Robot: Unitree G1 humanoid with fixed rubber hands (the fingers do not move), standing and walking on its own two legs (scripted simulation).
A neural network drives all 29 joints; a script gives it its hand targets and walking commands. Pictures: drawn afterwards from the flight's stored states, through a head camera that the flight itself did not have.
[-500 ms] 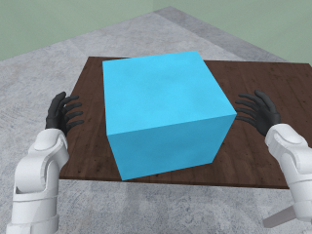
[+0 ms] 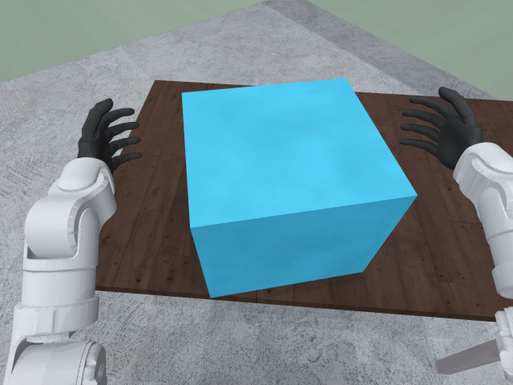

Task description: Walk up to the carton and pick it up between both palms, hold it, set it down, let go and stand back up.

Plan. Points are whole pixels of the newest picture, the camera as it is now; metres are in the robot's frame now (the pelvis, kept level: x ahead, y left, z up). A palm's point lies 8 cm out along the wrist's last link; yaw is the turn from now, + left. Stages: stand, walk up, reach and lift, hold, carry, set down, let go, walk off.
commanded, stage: reach and lift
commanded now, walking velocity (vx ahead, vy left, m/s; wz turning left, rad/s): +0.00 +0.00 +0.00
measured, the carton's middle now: (278, 188) +0.43 +0.00 +0.06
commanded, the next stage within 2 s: none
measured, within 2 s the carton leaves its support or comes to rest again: neither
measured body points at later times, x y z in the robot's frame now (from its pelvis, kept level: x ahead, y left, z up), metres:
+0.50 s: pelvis -0.01 +0.00 +0.00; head +0.05 -0.01 +0.44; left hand +0.40 +0.25 +0.14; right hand +0.48 -0.21 +0.15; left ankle +0.01 +0.14 -0.75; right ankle -0.01 -0.08 -0.75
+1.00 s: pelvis -0.01 +0.00 -0.01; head +0.07 -0.02 +0.43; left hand +0.40 +0.22 +0.08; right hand +0.48 -0.20 +0.08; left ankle +0.01 +0.14 -0.75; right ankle -0.01 -0.08 -0.75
